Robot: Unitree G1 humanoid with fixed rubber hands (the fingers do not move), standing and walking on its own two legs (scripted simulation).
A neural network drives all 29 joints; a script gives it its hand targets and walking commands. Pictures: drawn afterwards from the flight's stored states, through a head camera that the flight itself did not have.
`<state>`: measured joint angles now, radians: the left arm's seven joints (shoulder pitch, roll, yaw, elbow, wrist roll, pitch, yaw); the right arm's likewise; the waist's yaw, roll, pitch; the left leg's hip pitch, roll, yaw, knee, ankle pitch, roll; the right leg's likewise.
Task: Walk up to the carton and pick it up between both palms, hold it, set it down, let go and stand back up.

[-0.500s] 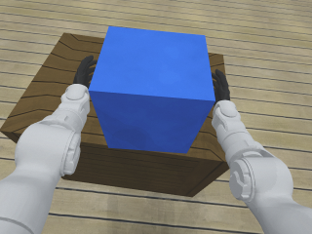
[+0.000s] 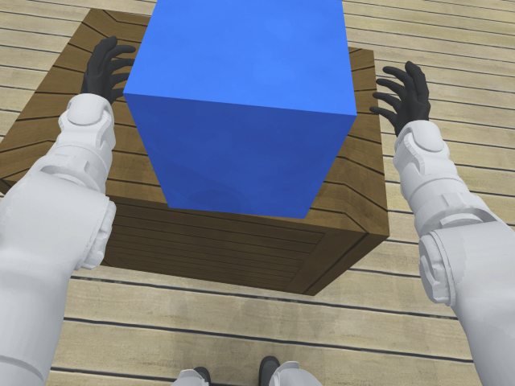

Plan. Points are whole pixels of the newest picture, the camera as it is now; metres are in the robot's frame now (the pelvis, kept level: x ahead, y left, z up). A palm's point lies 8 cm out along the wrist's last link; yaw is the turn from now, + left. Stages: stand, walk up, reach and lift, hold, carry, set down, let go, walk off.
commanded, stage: set down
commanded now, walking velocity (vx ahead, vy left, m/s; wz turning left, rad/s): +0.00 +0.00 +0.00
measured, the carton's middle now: (244, 117) +0.54 +0.00 +0.04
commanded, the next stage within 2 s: none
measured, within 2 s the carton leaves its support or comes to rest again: neither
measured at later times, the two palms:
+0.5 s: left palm (47, 19) +0.52 +0.23 +0.22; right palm (468, 55) +0.48 -0.26 +0.22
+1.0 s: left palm (11, 0) +0.51 +0.25 +0.25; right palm (456, 38) +0.48 -0.23 +0.24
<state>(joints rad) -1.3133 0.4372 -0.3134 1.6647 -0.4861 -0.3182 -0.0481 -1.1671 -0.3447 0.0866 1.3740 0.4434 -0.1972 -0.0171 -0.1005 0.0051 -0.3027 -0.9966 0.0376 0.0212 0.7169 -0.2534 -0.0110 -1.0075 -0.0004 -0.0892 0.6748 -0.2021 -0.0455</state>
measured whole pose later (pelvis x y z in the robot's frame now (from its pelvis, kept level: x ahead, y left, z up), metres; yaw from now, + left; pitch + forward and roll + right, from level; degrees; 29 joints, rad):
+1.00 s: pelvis +0.03 +0.01 +0.04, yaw +1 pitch +15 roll -2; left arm -1.27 0.55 -0.23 1.35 -0.43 0.11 -0.08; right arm -1.18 -0.39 0.08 1.24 0.49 0.12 -0.08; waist -0.10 -0.01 -0.19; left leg -0.52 0.03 -0.01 0.46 -0.20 -0.01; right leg -0.49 0.02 -0.09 0.36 -0.13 -0.03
